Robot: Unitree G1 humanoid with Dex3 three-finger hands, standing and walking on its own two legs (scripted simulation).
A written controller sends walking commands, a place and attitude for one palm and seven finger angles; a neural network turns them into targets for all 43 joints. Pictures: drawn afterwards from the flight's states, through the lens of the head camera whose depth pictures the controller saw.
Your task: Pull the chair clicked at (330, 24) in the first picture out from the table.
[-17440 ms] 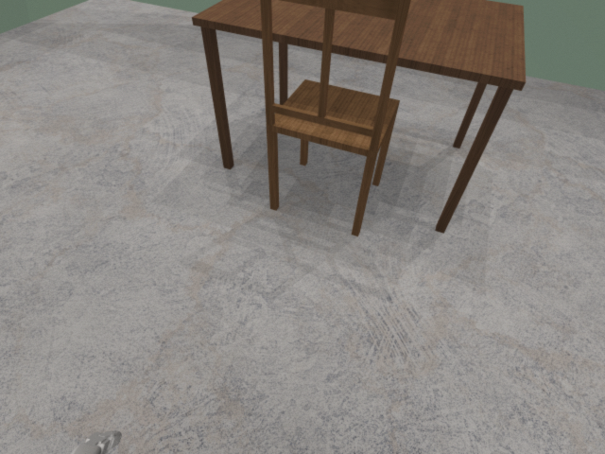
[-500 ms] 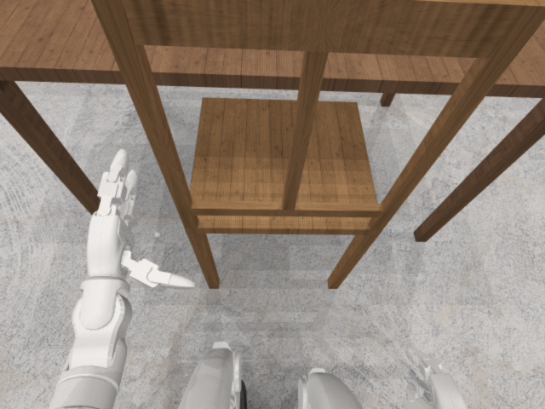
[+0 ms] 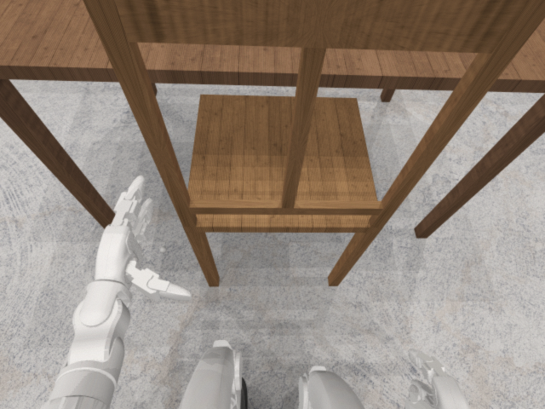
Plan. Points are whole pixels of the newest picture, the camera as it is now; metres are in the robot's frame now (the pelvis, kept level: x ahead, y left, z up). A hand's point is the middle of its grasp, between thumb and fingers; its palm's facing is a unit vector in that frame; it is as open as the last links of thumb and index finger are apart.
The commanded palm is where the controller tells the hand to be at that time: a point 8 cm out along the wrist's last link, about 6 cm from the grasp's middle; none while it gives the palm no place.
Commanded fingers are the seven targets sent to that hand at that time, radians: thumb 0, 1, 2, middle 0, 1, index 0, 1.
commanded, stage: aim the fingers beside a spindle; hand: left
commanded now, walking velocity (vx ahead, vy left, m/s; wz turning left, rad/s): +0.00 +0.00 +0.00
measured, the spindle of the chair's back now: (296, 147) +0.48 -0.02 +0.06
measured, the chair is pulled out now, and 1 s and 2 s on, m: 0.00 0.00 0.00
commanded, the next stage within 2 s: push the fingers through the gap in 0.94 s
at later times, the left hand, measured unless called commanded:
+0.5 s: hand (162, 250) +0.32 +0.16 +0.04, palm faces +0.04 -1.00 -0.05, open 16.9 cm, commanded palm +0.30 +0.22 +0.03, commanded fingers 0.00 -0.50 0.30 -0.06 -0.08 -0.06 -0.08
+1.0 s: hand (154, 248) +0.34 +0.18 +0.01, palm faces +0.04 -1.00 -0.03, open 16.9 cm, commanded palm +0.31 +0.22 +0.02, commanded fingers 0.00 -0.50 0.30 -0.06 -0.08 -0.06 -0.08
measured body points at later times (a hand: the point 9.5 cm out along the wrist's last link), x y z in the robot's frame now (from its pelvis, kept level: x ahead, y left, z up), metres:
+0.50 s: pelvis +0.00 +0.00 +0.00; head +0.10 +0.02 +0.44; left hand +0.31 +0.21 +0.05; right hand +0.15 -0.24 -0.10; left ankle +0.06 +0.09 -0.62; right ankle -0.02 -0.09 -0.62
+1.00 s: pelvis +0.00 +0.00 +0.00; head +0.10 +0.02 +0.44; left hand +0.33 +0.24 +0.01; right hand +0.14 -0.25 -0.11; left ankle +0.06 +0.09 -0.62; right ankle -0.02 -0.09 -0.62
